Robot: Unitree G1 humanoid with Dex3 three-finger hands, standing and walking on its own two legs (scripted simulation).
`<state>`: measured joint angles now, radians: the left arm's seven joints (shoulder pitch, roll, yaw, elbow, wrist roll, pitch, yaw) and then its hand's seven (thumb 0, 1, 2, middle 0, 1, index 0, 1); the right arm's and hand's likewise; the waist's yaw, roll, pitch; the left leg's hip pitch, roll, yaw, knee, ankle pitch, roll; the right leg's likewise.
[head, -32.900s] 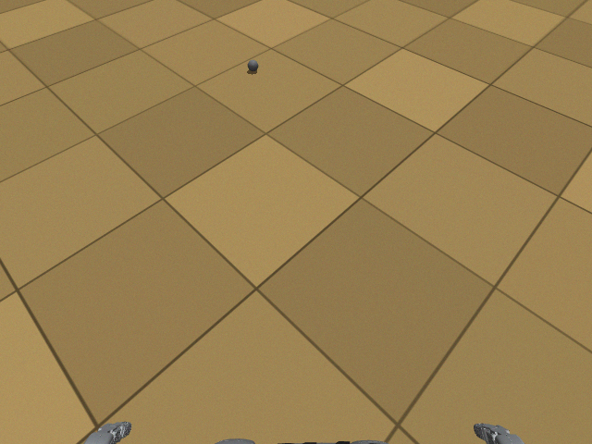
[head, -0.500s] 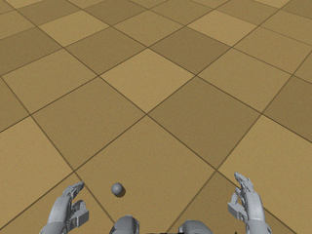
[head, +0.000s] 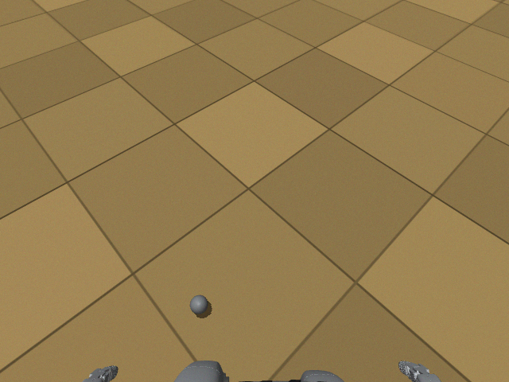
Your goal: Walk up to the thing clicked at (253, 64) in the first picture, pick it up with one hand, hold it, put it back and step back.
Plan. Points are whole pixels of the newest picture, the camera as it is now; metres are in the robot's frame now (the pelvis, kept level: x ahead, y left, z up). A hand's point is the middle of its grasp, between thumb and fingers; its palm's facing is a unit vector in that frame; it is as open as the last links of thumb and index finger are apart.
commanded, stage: stand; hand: left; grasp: from above
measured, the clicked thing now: (199, 304) +0.40 +0.22 -0.73
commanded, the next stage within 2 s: none
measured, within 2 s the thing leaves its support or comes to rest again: neither
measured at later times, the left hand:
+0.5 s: hand out of the picture +0.04 +0.24 -0.15, palm faces +0.04 -0.95 -0.32, open 7.4 cm
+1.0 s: hand out of the picture +0.05 +0.23 -0.14, palm faces +0.02 -0.95 -0.32, open 7.4 cm
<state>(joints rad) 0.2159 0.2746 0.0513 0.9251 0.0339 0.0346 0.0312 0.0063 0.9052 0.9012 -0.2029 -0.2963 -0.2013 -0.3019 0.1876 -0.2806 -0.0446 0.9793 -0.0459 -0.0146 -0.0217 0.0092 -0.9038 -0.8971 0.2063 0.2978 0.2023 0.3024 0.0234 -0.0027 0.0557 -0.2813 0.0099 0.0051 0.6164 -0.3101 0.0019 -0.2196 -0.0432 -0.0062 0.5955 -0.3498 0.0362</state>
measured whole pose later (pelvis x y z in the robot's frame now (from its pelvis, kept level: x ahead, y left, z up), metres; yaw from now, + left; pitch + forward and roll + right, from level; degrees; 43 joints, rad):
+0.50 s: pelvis -0.01 +0.00 +0.02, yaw +0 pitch -4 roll +0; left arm 0.15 0.29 0.04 1.14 0.03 0.01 0.02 0.00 0.90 0.90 -0.20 -0.30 -0.20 -0.30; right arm 0.15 -0.29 -0.03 1.12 -0.03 0.00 -0.02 0.01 -0.90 -0.90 0.21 0.30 0.20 0.30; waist 0.01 0.01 0.07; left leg -0.14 0.00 0.01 0.38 -0.18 0.00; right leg -0.07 -0.05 -0.01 0.36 -0.22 0.04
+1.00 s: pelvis -0.01 -0.01 +0.02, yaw +0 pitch -4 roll +0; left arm 0.13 0.30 0.03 1.16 0.02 0.00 0.01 0.00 0.90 0.90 -0.20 -0.30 -0.20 -0.30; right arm 0.13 -0.31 -0.01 1.14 -0.02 -0.01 -0.01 0.01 -0.90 -0.90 0.21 0.30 0.20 0.30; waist 0.00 0.01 0.06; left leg -0.13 0.02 0.01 0.35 -0.16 -0.01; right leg -0.08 -0.03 -0.01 0.34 -0.21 0.03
